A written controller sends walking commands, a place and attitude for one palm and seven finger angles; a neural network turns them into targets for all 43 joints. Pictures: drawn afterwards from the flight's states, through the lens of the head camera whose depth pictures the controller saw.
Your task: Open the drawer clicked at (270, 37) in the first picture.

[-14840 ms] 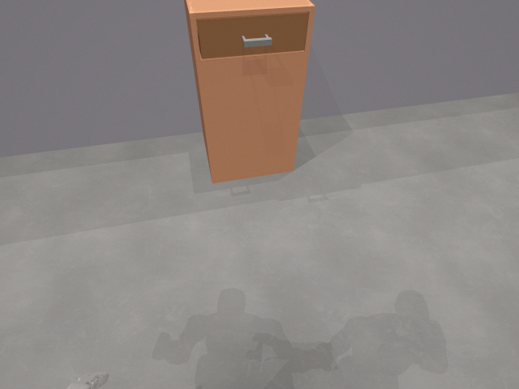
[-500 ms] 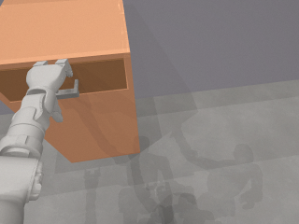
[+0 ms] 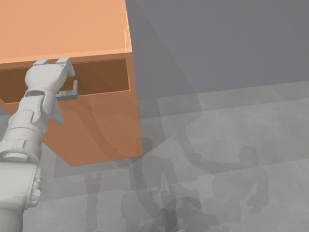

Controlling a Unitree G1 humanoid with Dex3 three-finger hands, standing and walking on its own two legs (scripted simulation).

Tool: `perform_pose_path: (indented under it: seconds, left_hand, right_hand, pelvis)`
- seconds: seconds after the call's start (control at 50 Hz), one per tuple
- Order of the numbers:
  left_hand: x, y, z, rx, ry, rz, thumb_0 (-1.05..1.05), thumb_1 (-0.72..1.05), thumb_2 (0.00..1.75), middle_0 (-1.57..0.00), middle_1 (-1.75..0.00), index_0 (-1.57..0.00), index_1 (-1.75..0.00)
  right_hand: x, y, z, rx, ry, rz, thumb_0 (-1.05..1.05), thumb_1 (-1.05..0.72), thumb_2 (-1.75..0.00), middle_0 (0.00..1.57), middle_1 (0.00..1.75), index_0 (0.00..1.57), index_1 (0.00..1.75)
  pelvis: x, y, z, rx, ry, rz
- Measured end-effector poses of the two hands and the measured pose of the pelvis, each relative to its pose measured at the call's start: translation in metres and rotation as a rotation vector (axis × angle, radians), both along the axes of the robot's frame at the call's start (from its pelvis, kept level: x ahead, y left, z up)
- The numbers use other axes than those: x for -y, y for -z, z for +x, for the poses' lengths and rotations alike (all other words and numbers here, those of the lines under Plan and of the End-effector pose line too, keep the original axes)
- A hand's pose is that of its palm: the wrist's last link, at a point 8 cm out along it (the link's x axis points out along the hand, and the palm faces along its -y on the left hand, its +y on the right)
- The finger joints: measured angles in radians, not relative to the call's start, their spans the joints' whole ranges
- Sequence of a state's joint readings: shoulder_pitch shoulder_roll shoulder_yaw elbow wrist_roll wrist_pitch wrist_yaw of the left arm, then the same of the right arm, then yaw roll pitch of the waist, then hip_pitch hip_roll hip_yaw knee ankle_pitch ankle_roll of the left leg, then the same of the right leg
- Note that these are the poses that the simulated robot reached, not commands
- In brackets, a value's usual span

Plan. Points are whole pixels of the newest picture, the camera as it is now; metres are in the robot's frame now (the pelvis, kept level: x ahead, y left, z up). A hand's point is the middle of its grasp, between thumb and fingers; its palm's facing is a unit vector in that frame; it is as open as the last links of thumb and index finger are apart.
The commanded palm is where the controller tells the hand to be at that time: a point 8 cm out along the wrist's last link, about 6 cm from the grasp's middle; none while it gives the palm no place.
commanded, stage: move the hooked fingers above the handle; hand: left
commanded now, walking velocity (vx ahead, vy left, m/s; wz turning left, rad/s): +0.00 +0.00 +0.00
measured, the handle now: (60, 90) +0.52 +0.28 +0.01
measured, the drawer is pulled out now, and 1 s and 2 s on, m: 0.00 0.00 0.00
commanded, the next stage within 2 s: lower the fingers behind the handle in 0.60 s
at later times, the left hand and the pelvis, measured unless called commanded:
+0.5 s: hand (50, 93) +0.46 +0.27 +0.07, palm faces -0.04 -0.03 -1.00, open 13.8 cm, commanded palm +0.44 +0.27 +0.13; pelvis +0.00 +0.00 +0.00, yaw +0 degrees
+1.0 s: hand (53, 99) +0.46 +0.27 +0.05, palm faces -0.08 -0.03 -1.00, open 13.8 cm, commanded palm +0.44 +0.27 +0.10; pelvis -0.01 +0.00 +0.00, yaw -1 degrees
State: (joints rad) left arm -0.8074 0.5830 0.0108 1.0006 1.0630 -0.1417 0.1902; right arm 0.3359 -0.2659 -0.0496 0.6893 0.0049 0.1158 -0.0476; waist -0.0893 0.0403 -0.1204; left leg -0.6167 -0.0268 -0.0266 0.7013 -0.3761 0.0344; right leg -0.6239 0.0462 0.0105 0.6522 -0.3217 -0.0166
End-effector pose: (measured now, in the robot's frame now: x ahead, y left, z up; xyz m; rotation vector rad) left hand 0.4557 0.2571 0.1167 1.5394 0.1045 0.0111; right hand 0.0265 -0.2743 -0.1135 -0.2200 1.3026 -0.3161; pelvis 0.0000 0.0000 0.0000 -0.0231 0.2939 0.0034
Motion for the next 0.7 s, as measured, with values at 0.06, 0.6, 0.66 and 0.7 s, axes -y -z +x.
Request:
perform_pose_path:
  seconds: [0.06,0.6,0.66,0.7]
  left_hand:
    - [-0.002,-0.002,0.004,0.029,-0.015,0.003,0.0,-0.49,0.31,-0.32,-1.2,-0.32,-1.2]
    - [-0.009,-0.006,-0.015,0.039,-0.023,0.004,0.0,-0.49,0.31,-0.32,-1.2,-0.32,-1.2]
    - [-0.015,-0.005,-0.016,0.029,-0.058,0.026,0.0,-0.49,0.31,-0.32,-1.2,-0.32,-1.2]
    - [-0.018,-0.005,-0.016,0.022,-0.073,0.036,0.0,-0.49,0.31,-0.32,-1.2,-0.32,-1.2]
  right_hand:
    - [0.0,0.001,0.002,0.006,0.001,-0.001,0.0,-0.91,-0.89,0.2,0.3,0.2,0.3]
    - [-0.006,0.003,0.01,0.027,-0.016,0.023,0.01,-0.91,-0.89,0.2,0.3,0.2,0.3]
    - [-0.008,0.004,0.01,0.039,-0.016,0.029,0.01,-0.91,-0.89,0.2,0.3,0.2,0.3]
    - [-0.009,0.004,0.009,0.041,-0.017,0.032,0.01,-0.91,-0.89,0.2,0.3,0.2,0.3]
  pelvis:
    - [0.0,0.001,0.0,-0.009,0.007,0.001]
    - [-0.005,0.0,-0.002,0.018,0.004,0.0]
    - [-0.004,0.0,-0.004,0.018,0.006,0.001]
    - [-0.004,0.0,-0.006,0.018,0.006,0.002]
